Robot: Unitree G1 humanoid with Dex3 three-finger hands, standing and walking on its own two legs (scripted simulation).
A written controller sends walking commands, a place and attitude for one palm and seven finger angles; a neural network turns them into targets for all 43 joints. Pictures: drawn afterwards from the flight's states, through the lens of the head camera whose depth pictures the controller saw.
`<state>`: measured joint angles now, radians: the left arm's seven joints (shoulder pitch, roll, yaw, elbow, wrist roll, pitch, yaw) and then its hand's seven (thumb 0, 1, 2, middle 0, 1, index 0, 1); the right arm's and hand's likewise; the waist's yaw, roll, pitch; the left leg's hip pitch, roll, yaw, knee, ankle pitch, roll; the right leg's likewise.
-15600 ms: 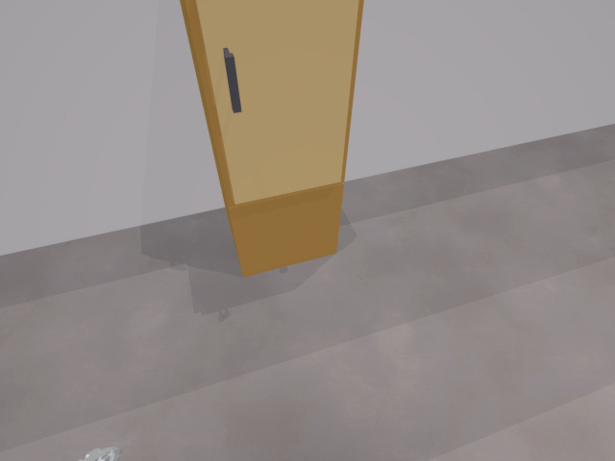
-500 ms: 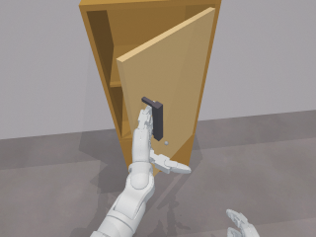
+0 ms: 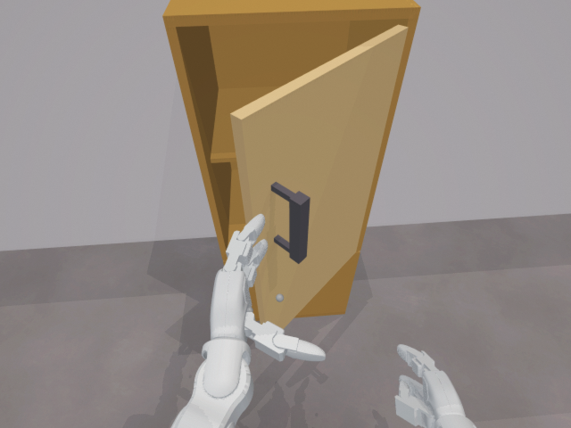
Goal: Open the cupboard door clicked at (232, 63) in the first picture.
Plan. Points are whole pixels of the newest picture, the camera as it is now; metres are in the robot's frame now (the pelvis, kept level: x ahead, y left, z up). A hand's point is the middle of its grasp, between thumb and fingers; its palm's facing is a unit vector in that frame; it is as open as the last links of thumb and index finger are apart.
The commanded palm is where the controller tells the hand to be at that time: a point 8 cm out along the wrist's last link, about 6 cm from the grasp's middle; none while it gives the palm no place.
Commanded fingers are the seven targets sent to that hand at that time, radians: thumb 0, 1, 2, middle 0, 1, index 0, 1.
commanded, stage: slide the hand sideways off the handle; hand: left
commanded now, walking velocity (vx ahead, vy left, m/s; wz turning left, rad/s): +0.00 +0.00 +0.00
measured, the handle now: (288, 223) +0.38 +0.02 +0.10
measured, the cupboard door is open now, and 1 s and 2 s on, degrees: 43 43 43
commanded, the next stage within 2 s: draw the hand back to the body in 0.32 s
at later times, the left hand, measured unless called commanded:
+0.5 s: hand (249, 322) +0.23 +0.06 +0.09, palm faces +0.07 -1.00 +0.01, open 16.3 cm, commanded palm +0.20 +0.12 +0.10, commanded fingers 0.00 -0.50 0.30 -0.15 -0.30 -0.15 -0.30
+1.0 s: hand (165, 321) +0.21 +0.14 +0.13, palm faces +0.14 -0.98 -0.16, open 15.9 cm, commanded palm +0.17 +0.20 +0.15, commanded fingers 0.00 -0.15 0.45 -0.16 -0.30 -0.16 -0.30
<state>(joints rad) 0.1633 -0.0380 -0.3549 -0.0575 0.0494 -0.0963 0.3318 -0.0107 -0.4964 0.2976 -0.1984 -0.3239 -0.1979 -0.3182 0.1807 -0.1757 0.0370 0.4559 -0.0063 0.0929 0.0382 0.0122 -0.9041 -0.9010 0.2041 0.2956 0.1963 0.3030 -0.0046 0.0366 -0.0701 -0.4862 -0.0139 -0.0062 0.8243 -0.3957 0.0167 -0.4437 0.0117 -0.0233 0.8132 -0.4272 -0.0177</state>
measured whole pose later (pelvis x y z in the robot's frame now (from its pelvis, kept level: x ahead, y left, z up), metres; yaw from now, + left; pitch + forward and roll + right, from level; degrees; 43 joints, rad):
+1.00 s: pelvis +0.02 -0.01 +0.01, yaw +1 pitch +2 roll -1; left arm 0.52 0.21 0.00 -0.46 -0.10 -0.05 0.03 -0.01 -0.41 0.33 -0.16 -0.30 -0.16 -0.30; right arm 0.24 -0.23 0.05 0.48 0.02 -0.11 -0.07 0.01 -0.90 -0.90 0.20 0.30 0.20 0.30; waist 0.04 0.06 -0.08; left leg -0.39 -0.01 -0.04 0.76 -0.39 0.00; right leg -0.34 0.02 -0.05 0.73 -0.42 -0.03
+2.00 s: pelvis +0.03 +0.00 +0.04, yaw +0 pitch -4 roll -1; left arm 0.48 0.34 0.33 -0.40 -0.06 -0.08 0.11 0.02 0.89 0.89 -0.21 -0.30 -0.21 -0.30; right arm 0.19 -0.22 0.03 0.63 0.00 -0.09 -0.08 0.01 -0.90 -0.90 0.21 0.30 0.20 0.30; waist 0.06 0.05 0.02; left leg -0.10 -0.01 -0.01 0.41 -0.24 0.02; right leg -0.05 0.01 -0.02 0.36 -0.25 -0.01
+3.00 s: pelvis -0.10 +0.02 +0.02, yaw +3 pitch +0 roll -3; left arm 0.54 0.38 0.42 -0.54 -0.02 -0.23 0.15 0.02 0.89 0.90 -0.21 -0.30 -0.21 -0.30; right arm 0.20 -0.20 0.01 0.61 0.00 -0.09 -0.06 0.01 -0.90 -0.90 0.21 0.30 0.20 0.30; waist 0.01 0.01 0.04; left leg -0.49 -0.02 -0.03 0.69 -0.29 0.01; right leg -0.32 0.06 0.03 0.56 -0.24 0.00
